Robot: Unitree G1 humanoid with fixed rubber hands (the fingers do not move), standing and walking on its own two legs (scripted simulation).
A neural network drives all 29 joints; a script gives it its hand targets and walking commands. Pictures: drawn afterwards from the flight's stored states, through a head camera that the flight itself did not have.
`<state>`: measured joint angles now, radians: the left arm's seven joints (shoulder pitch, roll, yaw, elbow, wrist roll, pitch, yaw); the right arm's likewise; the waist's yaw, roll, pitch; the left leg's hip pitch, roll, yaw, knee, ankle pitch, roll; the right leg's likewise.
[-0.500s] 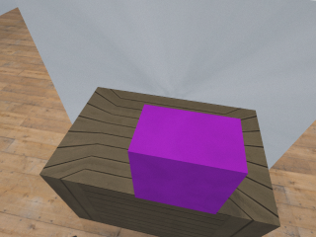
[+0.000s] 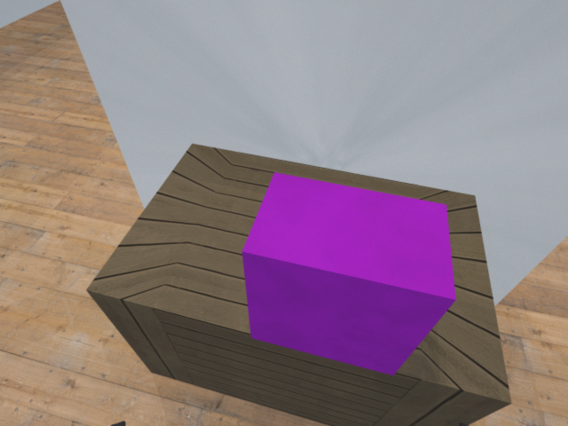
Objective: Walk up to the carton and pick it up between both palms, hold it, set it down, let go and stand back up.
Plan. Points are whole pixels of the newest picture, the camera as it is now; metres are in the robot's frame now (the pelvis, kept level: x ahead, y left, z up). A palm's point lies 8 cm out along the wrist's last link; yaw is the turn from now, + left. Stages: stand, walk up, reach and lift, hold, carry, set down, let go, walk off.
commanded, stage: walk up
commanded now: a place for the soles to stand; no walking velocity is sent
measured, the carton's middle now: (336, 279) +0.39 -0.07 -0.06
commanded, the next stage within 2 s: reach and lift in 0.52 s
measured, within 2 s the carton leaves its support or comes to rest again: neither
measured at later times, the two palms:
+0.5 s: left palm out of the picture +0.08 +0.27 -0.11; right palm out of the picture +0.11 -0.26 -0.09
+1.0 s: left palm (139, 386) +0.21 +0.23 -0.08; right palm (491, 414) +0.18 -0.27 -0.06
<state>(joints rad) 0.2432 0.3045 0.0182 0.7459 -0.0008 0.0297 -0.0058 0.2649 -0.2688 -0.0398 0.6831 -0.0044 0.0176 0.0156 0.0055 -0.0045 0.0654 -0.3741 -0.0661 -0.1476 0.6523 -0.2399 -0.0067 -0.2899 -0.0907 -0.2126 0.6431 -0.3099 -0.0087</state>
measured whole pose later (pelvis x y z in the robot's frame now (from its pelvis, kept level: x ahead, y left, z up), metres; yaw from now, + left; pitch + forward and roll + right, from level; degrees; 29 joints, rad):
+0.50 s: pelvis +0.00 +0.00 +0.00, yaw +1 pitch -2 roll -1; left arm 0.27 0.31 0.02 0.73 0.00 0.04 -0.01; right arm 0.27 -0.27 -0.04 0.67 0.00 0.02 0.02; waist 0.01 -0.01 0.07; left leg -0.38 -0.08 -0.17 0.68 -0.26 -0.01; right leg -0.29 -0.10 -0.22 0.68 -0.34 -0.01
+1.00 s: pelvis +0.03 -0.03 +0.01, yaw -5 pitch -4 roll +1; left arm 0.11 0.25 0.16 0.58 -0.01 0.21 0.00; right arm 0.10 -0.18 -0.02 0.76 -0.02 -0.19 0.01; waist 0.04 -0.08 0.11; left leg -0.18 0.04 0.02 0.48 -0.22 -0.05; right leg -0.17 0.00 -0.06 0.54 -0.30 -0.05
